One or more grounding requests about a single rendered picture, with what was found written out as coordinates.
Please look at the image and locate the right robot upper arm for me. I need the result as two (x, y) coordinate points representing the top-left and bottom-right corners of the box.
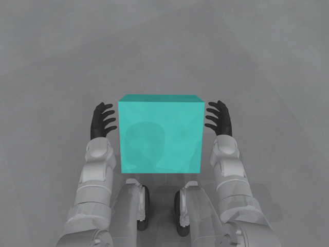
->
(219, 220), (281, 247)

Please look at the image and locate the right robot foot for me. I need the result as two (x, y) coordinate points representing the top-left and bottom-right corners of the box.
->
(174, 191), (190, 237)

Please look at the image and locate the right robot forearm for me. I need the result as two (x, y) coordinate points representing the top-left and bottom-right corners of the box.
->
(209, 135), (273, 230)

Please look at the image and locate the left robot forearm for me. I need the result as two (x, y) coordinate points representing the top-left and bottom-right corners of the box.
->
(55, 137), (116, 247)

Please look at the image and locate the carton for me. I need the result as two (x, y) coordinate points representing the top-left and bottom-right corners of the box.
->
(118, 94), (205, 173)

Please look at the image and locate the left robot shin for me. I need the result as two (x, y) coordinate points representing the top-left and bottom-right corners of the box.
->
(120, 179), (145, 220)

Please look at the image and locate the left robot upper arm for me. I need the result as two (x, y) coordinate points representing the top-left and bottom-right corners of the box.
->
(56, 228), (114, 247)

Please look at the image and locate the left robot hand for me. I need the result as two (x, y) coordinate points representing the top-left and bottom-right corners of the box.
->
(90, 102), (117, 140)

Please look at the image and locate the right robot hand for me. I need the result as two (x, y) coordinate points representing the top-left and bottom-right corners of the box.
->
(205, 100), (232, 136)

